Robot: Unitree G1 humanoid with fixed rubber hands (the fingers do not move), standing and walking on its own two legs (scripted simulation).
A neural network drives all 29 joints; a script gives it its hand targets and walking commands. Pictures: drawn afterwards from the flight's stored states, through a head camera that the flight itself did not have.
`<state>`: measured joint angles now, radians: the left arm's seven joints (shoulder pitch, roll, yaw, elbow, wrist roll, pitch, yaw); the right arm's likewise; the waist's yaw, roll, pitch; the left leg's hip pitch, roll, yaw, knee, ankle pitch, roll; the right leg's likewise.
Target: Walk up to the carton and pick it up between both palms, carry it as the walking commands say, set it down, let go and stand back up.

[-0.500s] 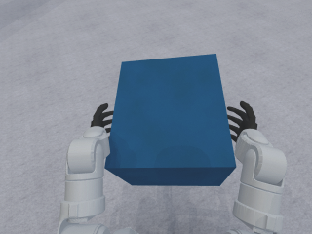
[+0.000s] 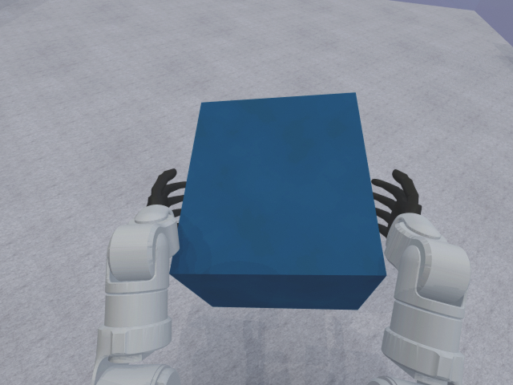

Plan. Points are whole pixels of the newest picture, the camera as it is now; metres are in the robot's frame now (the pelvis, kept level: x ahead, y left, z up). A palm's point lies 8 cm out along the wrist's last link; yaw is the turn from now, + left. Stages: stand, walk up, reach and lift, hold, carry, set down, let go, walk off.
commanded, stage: carry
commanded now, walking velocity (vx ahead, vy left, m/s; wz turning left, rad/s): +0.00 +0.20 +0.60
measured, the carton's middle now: (279, 206) +0.40 +0.00 +0.06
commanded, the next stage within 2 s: none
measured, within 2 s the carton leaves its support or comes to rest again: neither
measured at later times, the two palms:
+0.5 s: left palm (24, 333) +0.17 +0.30 +0.07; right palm (304, 283) +0.24 -0.03 +0.10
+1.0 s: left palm out of the picture +0.05 +0.39 +0.11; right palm (218, 327) +0.18 +0.07 +0.11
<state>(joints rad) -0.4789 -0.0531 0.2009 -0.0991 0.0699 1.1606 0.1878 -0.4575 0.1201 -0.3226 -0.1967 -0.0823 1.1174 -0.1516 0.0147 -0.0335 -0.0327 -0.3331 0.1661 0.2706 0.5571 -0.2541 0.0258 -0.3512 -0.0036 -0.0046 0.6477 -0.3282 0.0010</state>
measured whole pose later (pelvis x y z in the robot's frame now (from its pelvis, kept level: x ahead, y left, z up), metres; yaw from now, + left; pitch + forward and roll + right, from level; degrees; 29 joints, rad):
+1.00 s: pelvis -0.13 +0.15 +0.01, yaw +19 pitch +2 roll +4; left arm -0.14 -0.13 0.19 -0.40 0.07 1.23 0.14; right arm -0.20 0.14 -0.18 -0.43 -0.10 1.21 -0.11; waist 0.01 -0.01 -0.08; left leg -0.59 0.00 0.07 1.04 -0.25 -0.01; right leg -0.15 -0.17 -0.08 0.46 -0.33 0.06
